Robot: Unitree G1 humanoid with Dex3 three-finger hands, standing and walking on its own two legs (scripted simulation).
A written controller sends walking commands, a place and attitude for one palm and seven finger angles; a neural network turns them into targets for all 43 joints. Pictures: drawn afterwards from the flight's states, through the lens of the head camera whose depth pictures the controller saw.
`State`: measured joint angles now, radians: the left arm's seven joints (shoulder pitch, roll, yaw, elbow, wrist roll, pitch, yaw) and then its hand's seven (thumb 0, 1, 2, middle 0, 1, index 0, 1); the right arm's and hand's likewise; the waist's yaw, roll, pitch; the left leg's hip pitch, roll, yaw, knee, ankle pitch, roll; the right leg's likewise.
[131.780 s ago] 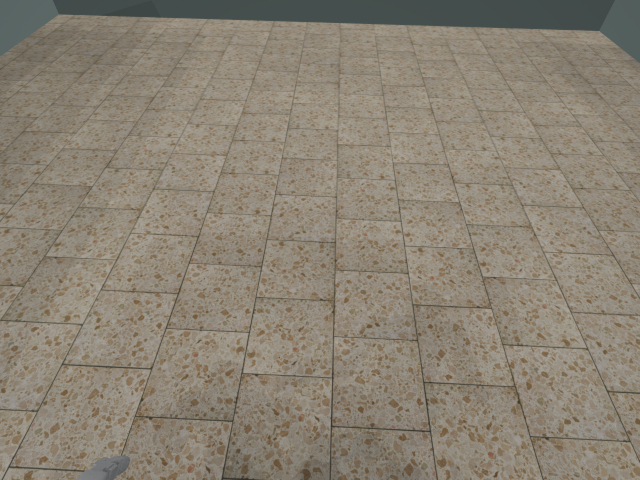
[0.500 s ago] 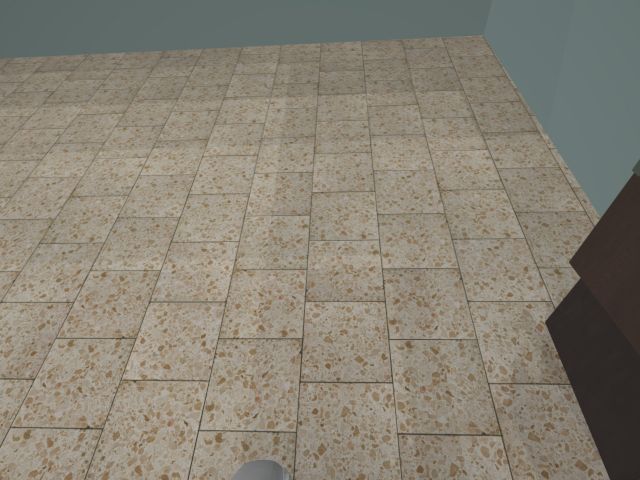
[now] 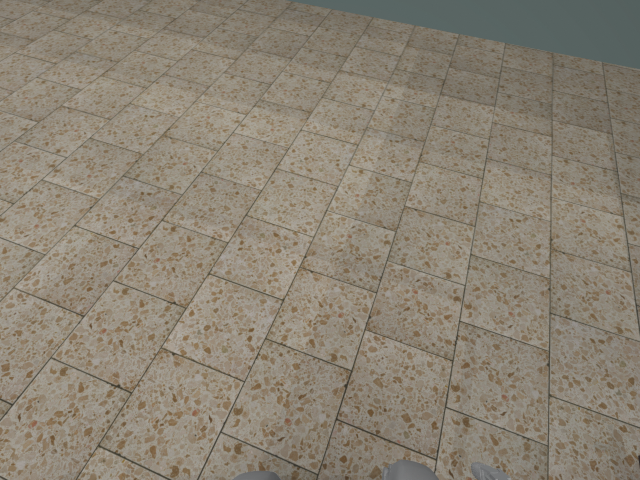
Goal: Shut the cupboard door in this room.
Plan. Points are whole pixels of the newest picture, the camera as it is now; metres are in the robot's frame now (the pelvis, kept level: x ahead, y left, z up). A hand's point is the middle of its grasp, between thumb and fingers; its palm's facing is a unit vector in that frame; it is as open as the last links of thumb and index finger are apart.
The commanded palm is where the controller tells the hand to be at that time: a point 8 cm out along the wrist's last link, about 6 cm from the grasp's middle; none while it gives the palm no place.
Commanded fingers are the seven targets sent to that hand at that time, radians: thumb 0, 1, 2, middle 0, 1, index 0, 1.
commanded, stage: walk to a spot facing it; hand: left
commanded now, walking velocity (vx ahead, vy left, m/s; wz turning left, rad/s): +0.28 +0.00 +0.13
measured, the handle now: out of the picture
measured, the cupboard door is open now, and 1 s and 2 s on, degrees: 11 11 11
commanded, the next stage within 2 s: turn to face it in 0.04 s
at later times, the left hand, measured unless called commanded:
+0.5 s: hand (246, 380) +0.27 +0.14 -0.15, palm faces -0.05 -0.97 -0.22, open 7.2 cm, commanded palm none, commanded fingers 0.00 0.90 0.90 -0.20 -0.30 -0.20 -0.30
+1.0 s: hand (242, 307) +0.39 +0.17 -0.15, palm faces -0.34 -0.91 -0.22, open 7.4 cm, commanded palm none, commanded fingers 0.00 0.90 0.90 -0.20 -0.30 -0.20 -0.30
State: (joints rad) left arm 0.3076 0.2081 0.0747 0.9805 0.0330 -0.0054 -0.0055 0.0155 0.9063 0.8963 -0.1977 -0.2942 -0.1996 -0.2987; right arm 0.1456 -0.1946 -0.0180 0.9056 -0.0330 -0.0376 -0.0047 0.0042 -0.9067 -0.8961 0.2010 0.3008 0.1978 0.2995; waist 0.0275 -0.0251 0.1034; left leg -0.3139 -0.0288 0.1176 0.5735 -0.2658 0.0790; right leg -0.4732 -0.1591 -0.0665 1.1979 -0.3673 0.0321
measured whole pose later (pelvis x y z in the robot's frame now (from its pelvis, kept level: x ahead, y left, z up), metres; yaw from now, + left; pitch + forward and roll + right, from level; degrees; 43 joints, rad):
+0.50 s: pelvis +0.18 -0.04 +0.01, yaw -5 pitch +0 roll +0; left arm 0.19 0.16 0.06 0.95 0.02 0.00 0.02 -0.01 0.94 0.90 -0.20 -0.29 -0.21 -0.30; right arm 0.23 -0.18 -0.04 1.01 -0.02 0.03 -0.03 0.01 -0.91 -0.90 0.20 0.30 0.20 0.30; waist -0.02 0.01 0.09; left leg -0.44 0.05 0.03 1.04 -0.43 -0.04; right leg -0.31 0.02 -0.02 0.45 -0.15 -0.04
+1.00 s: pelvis +0.23 +0.00 +0.01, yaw -24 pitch +0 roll -2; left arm 0.19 0.25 0.10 0.90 0.02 0.08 -0.03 0.01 0.91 0.90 -0.19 -0.29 -0.20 -0.30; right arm 0.20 -0.19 -0.03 0.91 -0.04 0.01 -0.03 0.01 -0.90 -0.90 0.20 0.30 0.20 0.30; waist 0.01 0.00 0.07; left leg -0.18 0.13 0.23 0.50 -0.31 0.01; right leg -0.42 -0.05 -0.05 0.88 -0.39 0.05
